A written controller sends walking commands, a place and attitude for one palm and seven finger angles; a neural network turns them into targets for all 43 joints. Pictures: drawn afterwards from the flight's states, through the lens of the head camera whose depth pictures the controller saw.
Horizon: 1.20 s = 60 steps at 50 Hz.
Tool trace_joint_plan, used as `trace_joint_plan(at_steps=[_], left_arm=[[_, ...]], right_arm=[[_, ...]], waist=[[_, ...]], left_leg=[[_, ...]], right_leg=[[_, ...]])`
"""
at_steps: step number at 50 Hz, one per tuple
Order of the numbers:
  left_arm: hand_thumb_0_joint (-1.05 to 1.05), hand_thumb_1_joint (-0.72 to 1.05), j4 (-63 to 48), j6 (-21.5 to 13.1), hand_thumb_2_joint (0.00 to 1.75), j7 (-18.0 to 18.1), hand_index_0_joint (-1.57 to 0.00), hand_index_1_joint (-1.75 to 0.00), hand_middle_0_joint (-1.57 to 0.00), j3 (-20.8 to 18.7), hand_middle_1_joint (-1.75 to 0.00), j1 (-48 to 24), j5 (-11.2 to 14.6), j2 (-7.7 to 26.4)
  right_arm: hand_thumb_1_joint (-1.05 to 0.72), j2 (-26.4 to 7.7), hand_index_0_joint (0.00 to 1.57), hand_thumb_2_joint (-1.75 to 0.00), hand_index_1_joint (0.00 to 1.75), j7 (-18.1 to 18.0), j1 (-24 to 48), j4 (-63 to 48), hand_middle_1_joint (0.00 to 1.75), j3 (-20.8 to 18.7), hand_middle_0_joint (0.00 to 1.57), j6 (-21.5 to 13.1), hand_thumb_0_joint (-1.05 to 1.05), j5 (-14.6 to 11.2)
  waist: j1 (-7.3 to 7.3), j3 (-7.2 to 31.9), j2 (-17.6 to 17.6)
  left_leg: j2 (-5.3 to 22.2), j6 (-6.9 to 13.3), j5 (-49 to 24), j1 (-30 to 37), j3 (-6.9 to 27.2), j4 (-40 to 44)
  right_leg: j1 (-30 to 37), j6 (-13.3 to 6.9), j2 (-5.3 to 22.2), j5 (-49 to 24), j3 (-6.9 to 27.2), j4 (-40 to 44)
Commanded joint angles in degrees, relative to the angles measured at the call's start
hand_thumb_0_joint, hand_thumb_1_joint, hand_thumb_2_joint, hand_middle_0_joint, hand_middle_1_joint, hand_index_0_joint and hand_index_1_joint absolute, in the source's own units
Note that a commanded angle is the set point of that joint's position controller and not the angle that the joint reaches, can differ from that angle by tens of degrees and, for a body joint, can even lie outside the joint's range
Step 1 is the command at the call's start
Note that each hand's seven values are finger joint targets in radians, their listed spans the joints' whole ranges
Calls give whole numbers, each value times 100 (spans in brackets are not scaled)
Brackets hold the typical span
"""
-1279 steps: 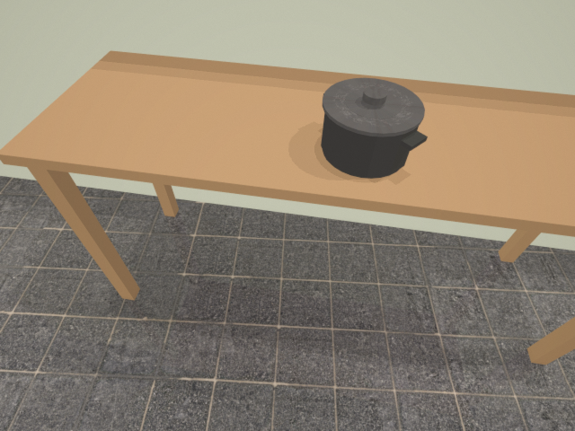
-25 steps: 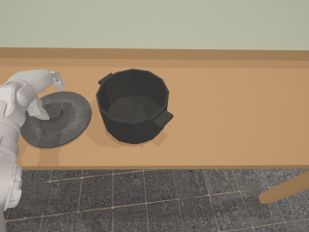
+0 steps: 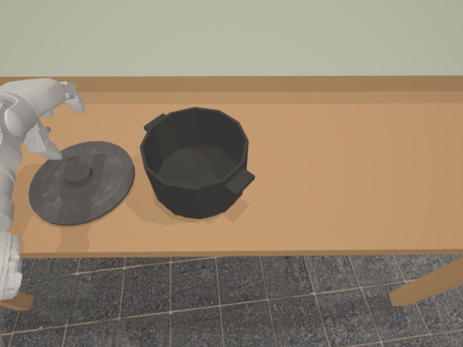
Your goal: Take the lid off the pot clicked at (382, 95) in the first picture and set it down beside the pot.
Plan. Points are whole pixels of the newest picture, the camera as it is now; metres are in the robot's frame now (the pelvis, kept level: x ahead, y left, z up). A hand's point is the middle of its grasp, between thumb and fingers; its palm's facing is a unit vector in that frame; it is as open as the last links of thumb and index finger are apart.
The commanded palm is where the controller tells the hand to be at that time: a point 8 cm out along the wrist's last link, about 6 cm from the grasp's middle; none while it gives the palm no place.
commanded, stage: raise the empty hand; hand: left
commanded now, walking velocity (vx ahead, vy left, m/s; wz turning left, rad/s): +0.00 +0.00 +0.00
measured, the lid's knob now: (79, 173) +0.45 +0.31 -0.01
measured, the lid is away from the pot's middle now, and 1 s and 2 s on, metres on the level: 0.25 0.25 0.25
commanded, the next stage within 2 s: draw the hand back to the body in 0.06 s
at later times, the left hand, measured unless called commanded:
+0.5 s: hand (36, 149) +0.41 +0.30 +0.13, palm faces -0.33 -0.05 -0.94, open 11.0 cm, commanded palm +0.38 +0.29 +0.19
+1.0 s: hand (56, 141) +0.38 +0.24 +0.17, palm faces +0.39 -0.88 -0.28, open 10.7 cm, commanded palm +0.32 +0.28 +0.19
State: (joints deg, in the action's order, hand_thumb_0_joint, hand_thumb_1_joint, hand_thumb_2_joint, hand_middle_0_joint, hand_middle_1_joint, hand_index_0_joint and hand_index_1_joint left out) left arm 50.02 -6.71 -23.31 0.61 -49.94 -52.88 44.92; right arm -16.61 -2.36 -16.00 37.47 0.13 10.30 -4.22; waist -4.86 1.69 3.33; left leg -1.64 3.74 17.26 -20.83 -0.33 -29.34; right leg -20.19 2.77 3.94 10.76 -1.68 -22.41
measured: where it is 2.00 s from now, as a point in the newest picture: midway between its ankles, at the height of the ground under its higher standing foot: outside the picture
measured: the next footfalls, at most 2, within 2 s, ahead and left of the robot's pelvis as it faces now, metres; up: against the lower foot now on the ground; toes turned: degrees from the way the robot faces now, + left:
none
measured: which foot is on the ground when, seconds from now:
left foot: down 0.00-1.00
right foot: down 0.00-1.00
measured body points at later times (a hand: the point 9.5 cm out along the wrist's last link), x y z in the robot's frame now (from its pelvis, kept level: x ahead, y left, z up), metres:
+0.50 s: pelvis +0.00 +0.00 +0.00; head +0.05 -0.01 +0.45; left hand +0.42 +0.30 +0.18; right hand +0.11 -0.27 -0.12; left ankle -0.04 +0.08 -0.74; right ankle -0.01 -0.18 -0.74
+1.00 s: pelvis +0.01 -0.02 +0.00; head +0.03 -0.03 +0.45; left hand +0.35 +0.29 +0.19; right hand +0.14 -0.27 -0.10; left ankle -0.04 +0.08 -0.74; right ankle -0.01 -0.18 -0.74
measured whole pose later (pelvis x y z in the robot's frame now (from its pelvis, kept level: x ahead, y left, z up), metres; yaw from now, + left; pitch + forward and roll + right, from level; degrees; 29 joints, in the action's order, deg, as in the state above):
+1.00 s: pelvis +0.01 -0.02 +0.00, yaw -1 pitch +0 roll -1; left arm 14.6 -4.6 4.8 -18.7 -17.0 1.2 25.2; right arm -13.4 -3.5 -14.0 37.9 2.1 -3.2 -2.0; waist -1.0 -1.7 1.8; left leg 0.2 1.4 18.3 -7.9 -0.7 -26.1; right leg -9.0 2.4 2.2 13.0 -1.4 -22.1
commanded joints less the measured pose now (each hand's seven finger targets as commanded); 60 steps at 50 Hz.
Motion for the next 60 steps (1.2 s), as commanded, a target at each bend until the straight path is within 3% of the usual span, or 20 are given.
trace_joint_plan(at_steps=[1, 4, 9, 14, 17, 21, 23, 26, 30, 32, 33, 35, 36, 40, 41, 42, 46, 50, 54, 60], left_arm=[[0, -1, -962, 58, 65, 140, -35, -86, -35, -512, -86, -2431, 87, 1859], [0, -1, -878, 86, 65, 92, -35, -86, -35, -609, -86, -2338, 68, 1975], [0, -1, -1504, 31, 65, 120, -35, -86, -35, -686, -86, -2436, 71, 1989], [0, -1, -1427, 104, 65, 54, -35, -86, -35, -510, -86, -1700, 208, 1607], [0, -1, -2725, 56, 65, 134, -35, -86, -35, -1082, -86, -2078, 217, 2308], [0, -1, -2446, 99, 65, 133, -35, -86, -35, -1122, -86, -1197, 367, 2098], [0, -1, -2465, 214, 65, 63, -35, -86, -35, -594, -86, -968, 380, 1390], [0, -1, -3255, 223, 65, 81, -35, -86, -35, -974, -86, -1088, 451, 1886], [0, -1, -2722, 328, 65, 71, -35, -86, -35, -1015, -86, -522, 471, 1714], [0, -1, -3249, 336, 65, 80, -35, -86, -35, -831, -86, -872, 444, 1617], [0, -1, -3601, -32, 65, 1021, -35, -86, -35, -1110, -86, -1016, 3956, -505], [0, -1, -3119, -21, 65, 1852, -35, -86, -35, -1299, -86, 274, 4745, -534], [0, -1, -3075, -35, 65, 2106, -35, -86, -35, -1568, -86, 171, 5009, -254], [0, 3, -4353, -246, 66, 2772, -34, -83, -34, -2490, -83, -555, 5151, 519], [0, 5, -4221, -228, 67, 2863, -34, -82, -34, -2680, -82, 83, 5210, 543], [0, 8, -4906, -305, 68, 2903, -34, -80, -34, -2703, -80, -57, 5218, 504], [0, 17, -4501, -147, 70, 2900, -32, -75, -32, -2336, -75, 1684, 5466, -525], [0, 26, -5592, -217, 73, 2923, -31, -69, -31, -2445, -69, 1709, 5499, -460], [0, 35, -5280, -99, 75, 2961, -29, -63, -29, -2545, -63, 2353, 5563, -569], [0, 49, -5773, -107, 79, 3000, -27, -55, -27, -2522, -55, 2511, 5601, -636]], right_arm=[[-90, -974, 20, -90, 30, -25, -116, -583, 30, -289, 20, -144, 0, -11], [-90, -967, 20, -90, 30, -6, -124, -625, 30, -274, 20, -116, 0, -24], [-90, -894, 20, -90, 30, -16, -86, -699, 30, -301, 20, -129, 0, 26], [-90, -890, 20, -90, 30, 88, 132, -773, 30, -262, 20, -90, 0, -30], [-90, -885, 20, -90, 30, 87, 168, -913, 30, -304, 20, -111, 0, 45], [-90, -902, 20, -90, 30, 117, 325, -903, 30, -269, 20, -161, 0, 4], [-90, -802, 20, -90, 30, 162, 442, -945, 30, -249, 20, -152, 0, -21], [-90, -885, 20, -90, 30, 180, 549, -1021, 30, -262, 20, -160, 0, -4], [-90, -825, 20, -90, 30, 142, 574, -1008, 30, -194, 20, -193, 0, -26], [-90, -785, 20, -90, 30, 150, 679, -1074, 30, -187, 20, -193, 0, 3], [-90, -312, 20, -90, 30, -20, -53, -1265, 30, -137, 20, -529, 0, -47], [-90, -526, 20, -90, 30, -179, 411, -1138, 30, -33, 20, -820, 0, -15], [-90, -637, 20, -90, 30, -234, 467, -977, 30, 1, 20, -902, 0, 3], [-90, -609, 20, -90, 30, -327, 451, -759, 30, 20, 20, -1315, 0, 150], [-90, -623, 20, -90, 30, -334, 517, -654, 30, 19, 20, -1365, 0, 187], [-90, -554, 20, -90, 30, -289, 501, -749, 30, 33, 20, -1473, 0, 218], [-90, -551, 20, -90, 30, -179, 534, -680, 30, -94, 20, -1605, 0, 215], [-90, -516, 20, -90, 30, -136, 668, -709, 30, -109, 20, -1715, 0, 208], [-90, -559, 20, -90, 30, -161, 701, -633, 30, -140, 20, -1667, 0, 202], [-90, -526, 20, -90, 30, -182, 896, -654, 30, -132, 20, -1689, 0, 181]], waist=[[28, 2071, 206], [49, 2125, -41], [55, 2525, 412], [95, 1945, 148], [189, 2772, 481], [244, 2188, 447], [172, 1880, 335], [244, 2145, 413], [271, 1801, 20], [263, 1998, 303], [-7, 1468, -69], [252, 1114, -529], [249, 983, -789], [418, 1694, 846], [462, 1423, 821], [524, 1794, 1112], [492, 1075, 2], [521, 1346, 510], [507, 1044, -89], [535, 1130, -121]], left_leg=[[72, 17, -3105, 1220, 233, 203], [55, 42, -2869, 1133, 229, 217], [68, 45, -3616, 1603, 321, 125], [95, 17, -3185, 1270, 283, 207], [74, 59, -3754, 1781, 389, 191], [115, 4, -3731, 1546, 369, 242], [130, -19, -3580, 1539, 397, 245], [112, -10, -3544, 1664, 414, 275], [53, 2, -2940, 1351, 344, 370], [54, -22, -2947, 1489, 397, 429], [463, -182, -2103, 2328, 357, 440], [614, -150, -1164, 2044, 483, 744], [576, -148, -777, 1742, 426, 835], [443, -294, -2174, 2095, 274, 659], [482, -309, -2397, 1988, 255, 608], [450, -356, -2903, 2133, 274, 623], [563, -292, -3208, 1744, 176, 513], [489, -248, -3366, 1977, 86, 449], [426, -201, -2840, 1698, -10, 500], [338, -158, -2515, 1805, -66, 516]], right_leg=[[781, -528, -438, -1757, -260, -87], [873, -506, -472, -1702, -269, -98], [840, -508, -481, -1845, -266, -125], [741, -488, -453, -1612, -307, -69], [1127, -503, -459, -1897, -236, -100], [1045, -497, -386, -1817, -284, -56], [786, -472, -438, -1584, -335, 4], [1025, -512, -398, -1649, -286, 6], [1069, -490, -419, -1525, -341, 61], [1097, -505, -418, -1402, -323, 66], [622, -630, -346, -815, -430, 27], [726, -596, -279, -383, -271, 140], [917, -570, -248, -360, -223, 178], [1466, -593, -180, -1179, -208, 8], [1509, -583, -170, -1268, -230, -57], [1697, -576, -194, -1541, -211, -44], [1696, -512, -219, -1853, -327, -120], [1764, -499, -206, -2085, -271, -81], [1785, -470, -208, -2113, -292, -61], [1834, -455, -203, -2136, -267, -52]])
